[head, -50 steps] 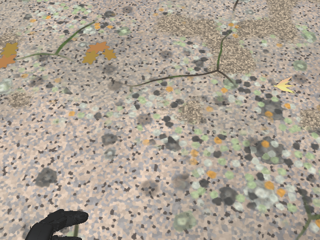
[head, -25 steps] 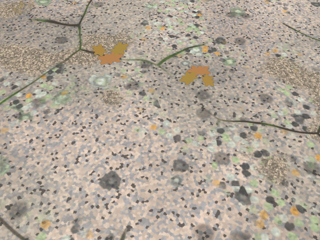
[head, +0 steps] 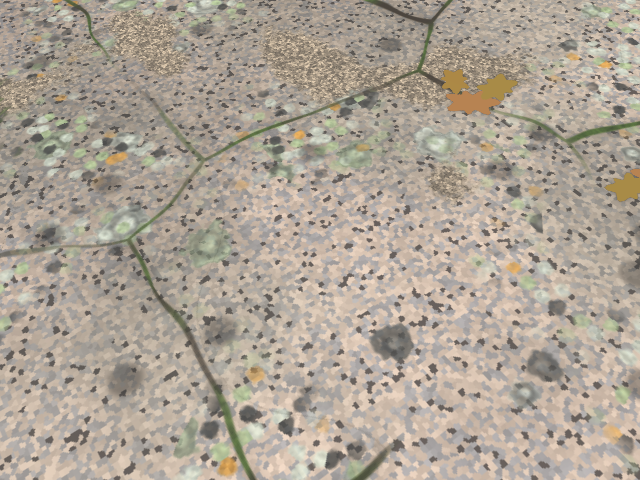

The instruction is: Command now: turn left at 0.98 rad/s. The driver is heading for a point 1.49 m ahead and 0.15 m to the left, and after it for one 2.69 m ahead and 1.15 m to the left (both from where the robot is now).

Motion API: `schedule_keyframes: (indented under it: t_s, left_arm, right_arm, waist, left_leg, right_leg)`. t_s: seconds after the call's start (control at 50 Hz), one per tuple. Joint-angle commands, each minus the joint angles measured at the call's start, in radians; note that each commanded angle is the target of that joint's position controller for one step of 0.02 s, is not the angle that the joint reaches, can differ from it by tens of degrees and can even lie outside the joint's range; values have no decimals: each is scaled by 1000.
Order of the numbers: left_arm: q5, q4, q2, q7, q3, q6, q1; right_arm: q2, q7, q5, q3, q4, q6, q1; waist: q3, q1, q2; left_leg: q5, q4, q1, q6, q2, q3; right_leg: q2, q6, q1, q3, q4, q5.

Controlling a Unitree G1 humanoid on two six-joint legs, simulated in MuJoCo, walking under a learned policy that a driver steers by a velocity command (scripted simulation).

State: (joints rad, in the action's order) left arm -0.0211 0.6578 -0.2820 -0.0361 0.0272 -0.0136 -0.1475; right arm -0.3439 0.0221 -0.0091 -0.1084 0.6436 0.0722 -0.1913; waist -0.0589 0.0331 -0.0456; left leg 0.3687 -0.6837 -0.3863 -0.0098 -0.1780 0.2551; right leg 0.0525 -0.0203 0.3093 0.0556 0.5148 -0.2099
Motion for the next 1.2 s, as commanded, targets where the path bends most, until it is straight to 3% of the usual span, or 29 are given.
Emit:
schedule_keyframes:
  t_s: [0.02, 0.04, 0.1, 0.2, 0.3, 0.36, 0.38, 0.4, 0.42, 0.44, 0.48, 0.52, 0.58, 0.68, 0.76, 0.8, 0.82, 0.84, 0.86, 0.88, 0.9, 0.94, 1.04, 1.1, 1.12, 1.14, 1.16, 1.18, 1.2]
  left_arm:
    - [-11, -82, -159, -6, 44, 2, -2]
    - [-5, -86, -114, -3, 31, 0, 35]
    - [-10, -95, -107, -12, 29, 3, 49]
    - [-12, -59, -142, -4, 54, 9, -80]
    - [-8, -57, -169, 30, 73, 12, -60]
    - [15, -46, -184, 43, 81, 7, -73]
    - [25, -37, -180, 45, 81, 1, -77]
    - [26, -39, -149, 51, 73, -5, -113]
    - [4, -121, -57, 51, 43, -17, -92]
    - [-13, -103, -113, 34, 52, -36, -17]
    - [17, -66, -102, 34, 50, -37, -34]
    - [-2, -17, -135, 38, 60, -37, -98]
    - [6, 15, -113, 45, 52, -47, -125]
    - [4, 25, -75, 38, 36, -55, -84]
    - [13, 44, -62, 24, 29, -46, -94]
    - [6, 67, -35, 18, 17, -27, -140]
    - [-9, 72, -58, 12, 15, -9, -148]
    - [-11, 56, -142, 10, 25, 4, -92]
    - [8, 62, -126, 20, 25, 6, -51]
    - [8, 65, -67, 31, 4, 11, -24]
    - [13, 71, -70, 35, 7, 12, -26]
    - [27, 77, -138, 33, 31, 13, -47]
    - [18, 53, -174, 43, 70, -13, -63]
    - [18, 14, -158, 49, 78, -27, 9]
    - [29, -16, -123, 53, 71, -31, 64]
    - [34, -40, -64, 54, 58, -31, 65]
    - [-8, -20, -100, 46, 69, -36, 1]
    - [-18, 12, -134, 47, 82, -40, -38]
    - [-10, 27, -127, 55, 86, -47, -58]
  right_arm:
    - [-154, 0, -31, -40, -68, -15, -10]
    - [-140, 10, -28, -38, -47, -9, -29]
    - [-108, 38, -4, -25, -27, 7, -60]
    - [-64, 52, 1, -1, -74, 18, 66]
    - [-43, 57, 16, 9, -101, 21, 91]
    - [-40, 46, 2, 6, -103, 16, 64]
    - [-46, 34, -13, 4, -79, 5, 0]
    - [-128, 17, -33, -14, -59, -13, -73]
    - [-285, 7, -10, -44, -80, -25, -82]
    - [-228, 1, 6, -44, -67, -28, -153]
    - [-117, -15, -2, 5, -60, -25, -18]
    - [-73, -27, 5, 26, -66, -28, 67]
    - [-65, -24, 0, 37, -43, -42, 43]
    - [-61, -22, -12, 48, 2, -50, 12]
    - [-54, -20, -16, 57, 36, -52, 22]
    - [-33, -27, -3, 69, 48, -55, 55]
    - [7, -29, -4, 84, 50, -62, 39]
    - [29, -26, -2, 86, 60, -63, -35]
    - [13, -27, -9, 85, 92, -51, -33]
    - [12, -28, -18, 87, 113, -48, -24]
    - [-16, -31, -20, 78, 126, -52, -6]
    - [-64, -42, -19, 58, 130, -61, -6]
    - [-3, -64, -13, 59, 112, -57, -32]
    - [-15, -69, -11, 56, 95, -68, -83]
    - [-58, -75, -18, 46, 94, -75, -115]
    - [-142, -79, -24, 27, 91, -75, -110]
    - [-132, -75, -25, 30, 77, -73, -74]
    - [-69, -73, -18, 48, 52, -71, -52]
    - [-40, -73, -20, 57, 39, -68, -15]
  waist:
    - [95, -8, 174]
    - [69, 8, 141]
    - [74, 4, 192]
    - [87, -75, 208]
    - [110, -68, 245]
    - [121, -44, 241]
    - [135, -2, 175]
    - [153, 26, -32]
    - [144, 1, -310]
    - [202, 92, -135]
    - [106, 3, -99]
    - [99, -40, -126]
    - [120, -41, -72]
    - [73, -11, -88]
    - [68, -21, -74]
    - [79, -72, -18]
    - [106, -61, 46]
    - [96, 16, 171]
    - [79, 7, 196]
    - [61, 10, 185]
    - [36, -12, 177]
    - [48, -23, 189]
    - [57, -29, 187]
    - [76, 10, 143]
    - [76, 35, 45]
    - [54, 20, -145]
    - [74, -13, -167]
    - [95, -35, -29]
    - [94, -57, 14]
  left_leg:
    - [151, -390, -178, 30, 79, -127]
    - [91, -458, -160, 35, 96, -140]
    - [8, -525, -193, 67, 122, -204]
    - [38, -347, -221, 89, 184, -259]
    - [56, -105, -8, 47, 186, -352]
    - [10, 92, 108, 8, 156, -368]
    - [-120, 243, 220, -10, 143, -345]
    - [-255, 375, 391, -45, 287, -111]
    - [-728, 353, 427, -200, 580, 263]
    - [-798, 308, 434, -279, 577, 171]
    - [-672, 329, 315, -224, 442, -1]
    - [-686, 337, 279, -185, 359, -80]
    - [-669, 349, 286, -189, 359, -86]
    - [-467, 366, 254, -201, 366, -41]
    - [-469, 331, 191, -201, 370, 1]
    - [-409, 294, 125, -146, 339, -5]
    - [-321, 270, 79, -96, 301, -16]
    - [-162, 250, 74, -62, 190, -104]
    - [-106, 281, 207, -47, 158, -145]
    - [-165, 330, 284, -41, 180, -135]
    - [-212, 323, 292, -40, 187, -142]
    - [-220, 259, 257, -39, 183, -181]
    - [8, 82, 100, -19, 128, -251]
    - [22, 175, 145, -45, 170, -177]
    - [22, 318, 236, -77, 266, -79]
    - [-163, 459, 322, -157, 467, 116]
    - [-474, 429, 315, -249, 613, 159]
    - [-620, 392, 303, -267, 590, 71]
    - [-637, 370, 284, -244, 532, -37]
  right_leg:
    - [-428, -202, -149, 360, -269, 111]
    - [-357, -181, -115, 237, -250, 166]
    - [-267, -149, -177, 32, -212, 295]
    - [-343, -171, -320, -38, -182, 393]
    - [-364, -127, -238, -172, -117, 412]
    - [-376, -80, -195, -203, -6, 404]
    - [-357, -33, -128, -237, 91, 334]
    - [-284, 29, 64, -290, 310, 83]
    - [-113, 94, 338, -267, 485, -463]
    - [-131, 91, 326, -113, 625, -449]
    - [-146, 70, 284, -59, 610, -281]
    - [-124, 68, 216, -85, 590, -177]
    - [-102, 65, 172, -83, 531, -155]
    - [-84, 40, 94, -75, 290, -180]
    - [-58, 11, -34, -81, 119, -181]
    - [-68, -7, -197, -69, -131, 29]
    - [-162, -18, -285, 42, -198, 109]
    - [-282, -60, -252, 174, -209, 218]
    - [-302, -104, -101, 169, -202, 192]
    - [-253, -75, -48, 147, -211, 126]
    - [-198, -45, -46, 117, -202, 108]
    - [-176, -52, -79, 139, -158, 222]
    - [-251, -174, -44, 350, -128, 264]
    - [-208, -144, 39, 384, -75, 216]
    - [-124, -77, 149, 292, 27, 124]
    - [42, -7, 296, 80, 215, -161]
    - [22, 7, 303, -24, 456, -388]
    - [-25, 11, 275, -9, 570, -372]
    - [-45, 20, 248, -11, 619, -316]
